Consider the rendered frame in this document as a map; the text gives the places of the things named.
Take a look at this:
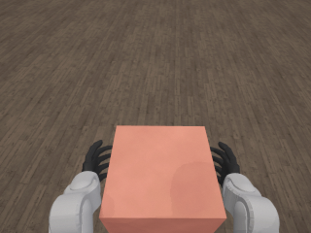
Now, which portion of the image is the left robot forearm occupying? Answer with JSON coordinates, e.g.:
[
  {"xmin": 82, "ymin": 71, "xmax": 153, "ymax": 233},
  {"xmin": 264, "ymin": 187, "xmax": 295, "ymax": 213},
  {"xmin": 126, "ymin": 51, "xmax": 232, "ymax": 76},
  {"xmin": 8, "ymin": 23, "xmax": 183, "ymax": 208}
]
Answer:
[{"xmin": 49, "ymin": 171, "xmax": 102, "ymax": 233}]

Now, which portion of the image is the carton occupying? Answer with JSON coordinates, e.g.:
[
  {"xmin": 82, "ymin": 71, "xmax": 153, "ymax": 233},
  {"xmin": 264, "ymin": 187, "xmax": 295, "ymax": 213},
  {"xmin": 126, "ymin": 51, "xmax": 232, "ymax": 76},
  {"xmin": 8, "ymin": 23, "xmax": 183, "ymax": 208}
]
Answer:
[{"xmin": 99, "ymin": 125, "xmax": 227, "ymax": 233}]

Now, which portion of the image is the left robot hand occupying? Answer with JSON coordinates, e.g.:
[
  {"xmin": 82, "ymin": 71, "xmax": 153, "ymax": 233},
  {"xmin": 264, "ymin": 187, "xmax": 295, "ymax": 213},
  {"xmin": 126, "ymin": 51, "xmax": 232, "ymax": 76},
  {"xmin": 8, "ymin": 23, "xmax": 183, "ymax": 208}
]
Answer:
[{"xmin": 82, "ymin": 140, "xmax": 113, "ymax": 182}]

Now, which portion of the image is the right robot forearm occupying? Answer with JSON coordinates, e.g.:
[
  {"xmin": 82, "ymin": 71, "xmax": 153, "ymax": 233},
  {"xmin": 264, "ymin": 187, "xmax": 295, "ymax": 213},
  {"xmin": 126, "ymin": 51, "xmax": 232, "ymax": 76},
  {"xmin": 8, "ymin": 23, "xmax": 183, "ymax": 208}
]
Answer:
[{"xmin": 222, "ymin": 173, "xmax": 280, "ymax": 233}]

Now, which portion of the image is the right robot hand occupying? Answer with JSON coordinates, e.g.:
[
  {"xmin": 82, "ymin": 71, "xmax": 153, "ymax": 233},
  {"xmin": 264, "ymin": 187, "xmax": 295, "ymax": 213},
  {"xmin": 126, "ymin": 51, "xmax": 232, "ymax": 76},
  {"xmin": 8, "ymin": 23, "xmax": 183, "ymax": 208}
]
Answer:
[{"xmin": 209, "ymin": 142, "xmax": 240, "ymax": 188}]

